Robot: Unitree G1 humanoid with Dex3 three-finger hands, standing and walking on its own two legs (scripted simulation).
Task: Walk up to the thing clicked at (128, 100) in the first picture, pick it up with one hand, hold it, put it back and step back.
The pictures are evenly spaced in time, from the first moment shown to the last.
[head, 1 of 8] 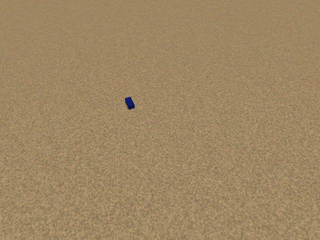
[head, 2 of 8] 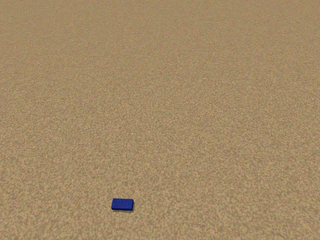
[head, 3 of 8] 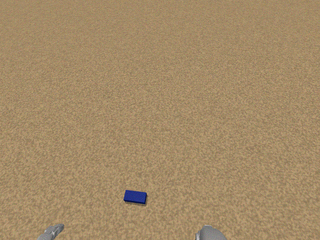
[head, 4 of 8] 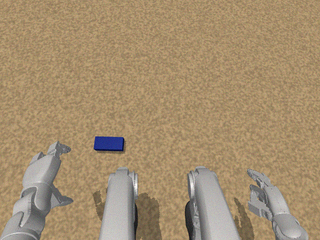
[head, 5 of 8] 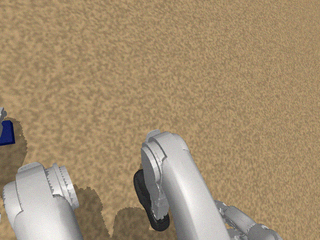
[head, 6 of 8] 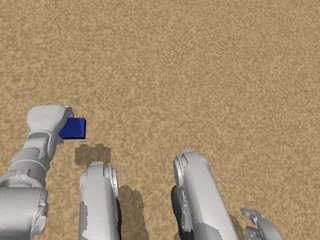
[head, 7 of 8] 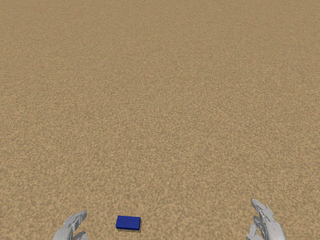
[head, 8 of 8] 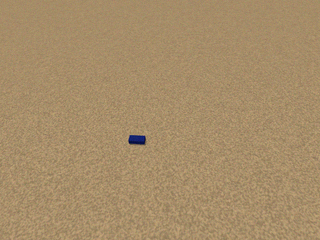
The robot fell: no
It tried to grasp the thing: yes
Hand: left
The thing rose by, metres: 0.69
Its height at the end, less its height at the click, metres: +0.00
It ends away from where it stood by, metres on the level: 0.02
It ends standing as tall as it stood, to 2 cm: yes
